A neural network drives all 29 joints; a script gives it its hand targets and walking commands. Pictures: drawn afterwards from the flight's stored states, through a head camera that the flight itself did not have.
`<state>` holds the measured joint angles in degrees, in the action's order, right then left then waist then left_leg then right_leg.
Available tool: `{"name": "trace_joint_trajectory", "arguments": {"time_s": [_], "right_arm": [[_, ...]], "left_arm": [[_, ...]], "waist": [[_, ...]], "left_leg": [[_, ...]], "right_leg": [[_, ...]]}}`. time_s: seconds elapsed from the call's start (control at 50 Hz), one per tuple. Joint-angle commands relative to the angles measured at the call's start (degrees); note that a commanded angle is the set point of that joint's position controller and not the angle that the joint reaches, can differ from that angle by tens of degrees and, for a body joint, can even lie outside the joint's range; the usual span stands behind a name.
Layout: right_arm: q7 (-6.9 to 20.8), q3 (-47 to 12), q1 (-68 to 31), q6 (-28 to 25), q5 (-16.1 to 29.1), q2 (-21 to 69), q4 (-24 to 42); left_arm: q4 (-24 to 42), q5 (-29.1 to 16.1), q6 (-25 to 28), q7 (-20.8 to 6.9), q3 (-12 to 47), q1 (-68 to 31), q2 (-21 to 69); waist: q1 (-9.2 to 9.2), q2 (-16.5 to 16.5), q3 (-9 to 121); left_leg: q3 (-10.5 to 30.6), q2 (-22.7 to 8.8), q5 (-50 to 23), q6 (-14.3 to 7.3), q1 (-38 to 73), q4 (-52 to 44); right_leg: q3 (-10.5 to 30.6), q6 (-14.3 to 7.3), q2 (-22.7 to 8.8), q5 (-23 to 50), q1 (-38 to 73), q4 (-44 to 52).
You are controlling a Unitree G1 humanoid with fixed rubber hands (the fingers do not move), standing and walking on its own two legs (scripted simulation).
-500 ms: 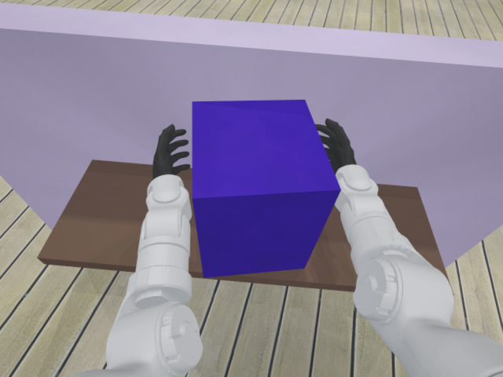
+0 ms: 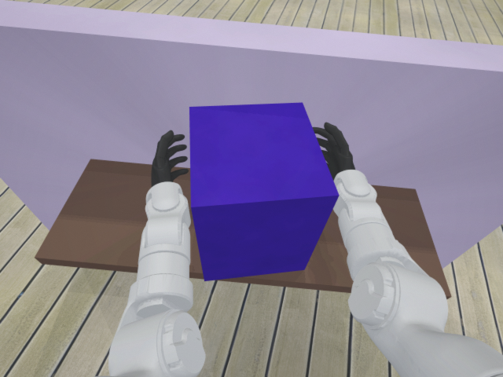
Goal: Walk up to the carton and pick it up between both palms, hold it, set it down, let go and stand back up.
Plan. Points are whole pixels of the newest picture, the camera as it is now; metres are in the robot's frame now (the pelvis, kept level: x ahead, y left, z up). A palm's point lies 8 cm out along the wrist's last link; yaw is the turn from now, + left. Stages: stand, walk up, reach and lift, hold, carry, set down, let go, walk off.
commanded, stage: set down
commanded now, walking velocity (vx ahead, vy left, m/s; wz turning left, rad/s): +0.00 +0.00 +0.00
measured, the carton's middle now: (251, 195) +0.42 +0.04 +0.02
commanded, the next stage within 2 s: none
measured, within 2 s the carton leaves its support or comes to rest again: neither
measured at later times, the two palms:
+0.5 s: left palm (165, 181) +0.38 +0.18 +0.09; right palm (340, 169) +0.44 -0.11 +0.10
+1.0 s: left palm (166, 182) +0.39 +0.18 +0.08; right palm (338, 172) +0.44 -0.11 +0.09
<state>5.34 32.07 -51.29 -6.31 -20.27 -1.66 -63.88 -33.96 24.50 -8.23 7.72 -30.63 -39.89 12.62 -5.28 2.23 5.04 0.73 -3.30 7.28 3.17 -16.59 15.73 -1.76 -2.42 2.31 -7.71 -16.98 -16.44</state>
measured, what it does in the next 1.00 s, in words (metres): stands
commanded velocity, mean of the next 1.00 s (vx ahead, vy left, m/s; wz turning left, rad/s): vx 0.00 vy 0.00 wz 0.00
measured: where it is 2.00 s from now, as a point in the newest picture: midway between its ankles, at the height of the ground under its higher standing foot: outside the picture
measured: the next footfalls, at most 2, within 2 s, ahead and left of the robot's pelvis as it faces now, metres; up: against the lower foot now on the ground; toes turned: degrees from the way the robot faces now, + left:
none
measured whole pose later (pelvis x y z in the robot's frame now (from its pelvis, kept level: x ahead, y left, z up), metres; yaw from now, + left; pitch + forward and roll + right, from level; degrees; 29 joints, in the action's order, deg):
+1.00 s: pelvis +0.00 +0.01 +0.00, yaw -2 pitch +9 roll +0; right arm 3.4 18.3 -52.3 -6.0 -6.4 -7.4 -69.4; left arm -40.9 15.1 -6.7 13.5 -20.9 -41.1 7.6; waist -7.6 2.1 5.0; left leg -1.0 -3.9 9.2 2.9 -19.3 19.3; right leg -0.3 -2.3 2.8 -7.9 -19.3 -17.9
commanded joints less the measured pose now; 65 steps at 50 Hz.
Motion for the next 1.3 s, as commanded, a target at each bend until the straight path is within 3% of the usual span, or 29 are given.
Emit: {"name": "trace_joint_trajectory", "arguments": {"time_s": [0.0, 0.56, 0.78, 0.84, 0.92, 1.0, 1.16, 1.28], "right_arm": [[5.9, -9.3, -27.3, -3.7, -1.3, 23.2, 3.7], [6.6, -8.7, -19.9, -2.6, -3.1, 22.5, 5.7], [5.9, -7.7, -17.5, -2.3, -2.4, 15.7, 6.2], [3.4, -6.8, -16.9, -2.4, 0.8, 3.1, 6.4], [-1.1, -15.2, -24.5, -2.2, 12.3, -7.7, 3.6], [-2.9, -22.1, -30.6, -1.8, 21.4, -15.2, 0.5], [-4.0, -30.1, -35.1, -1.4, 31.0, -23.4, -5.2], [-3.8, -33.6, -36.2, -1.8, 35.2, -26.4, -5.4]], "left_arm": [[1.1, 0.0, 1.1, -2.9, 16.3, -27.7, 23.4], [2.1, 2.7, 0.7, -4.2, 13.2, -19.1, 22.5], [2.6, 2.8, 0.9, -3.1, 10.9, -16.7, 16.9], [3.4, 1.0, 1.8, -0.3, 9.1, -16.9, 6.2], [1.6, -7.7, 3.8, 5.1, 15.9, -23.8, -0.2], [-3.7, -15.4, 5.1, 8.6, 21.3, -27.9, -3.2], [-11.5, -22.1, 7.8, 8.9, 22.3, -30.9, -10.9], [-10.5, -23.9, 9.8, 7.7, 20.4, -32.5, -16.4]], "waist": [[0.04, -0.1, 26.0], [0.28, 0.7, 19.7], [0.0, 0.8, 18.6], [-0.66, 0.7, 19.4], [-1.81, -0.9, 23.3], [-2.81, -1.7, 32.4], [-4.61, 1.6, 38.5], [-5.22, 3.2, 41.0]], "left_leg": [[-7.3, 2.3, -18.4, -1.7, 11.9, 2.5], [-7.7, 2.7, -19.3, -2.4, 12.1, 2.6], [-7.9, 2.9, -19.6, -2.4, 12.0, 2.8], [-8.1, 3.0, -20.0, -2.1, 11.6, 3.2], [-6.8, 2.3, -19.5, -1.2, 9.1, 5.1], [-5.8, 1.3, -19.4, 0.1, 7.8, 8.3], [-5.7, 1.6, -17.4, 1.0, 0.1, 10.8], [-6.3, 2.5, -15.6, 1.0, -7.5, 10.3]], "right_leg": [[-4.2, 3.1, -0.6, 12.7, 10.9, -0.5], [-4.0, 3.5, -0.2, 13.4, 11.4, -0.8], [-3.4, 3.6, -0.1, 13.6, 11.4, -1.1], [-2.7, 3.6, 0.3, 14.0, 11.0, -1.5], [-1.1, 2.1, 1.2, 13.2, 7.0, -1.4], [-0.5, 0.4, 2.2, 10.8, 2.9, -2.1], [0.9, 0.7, 2.7, 11.9, 4.6, -5.3], [2.3, 2.2, 2.1, 19.6, 11.9, -8.2]]}}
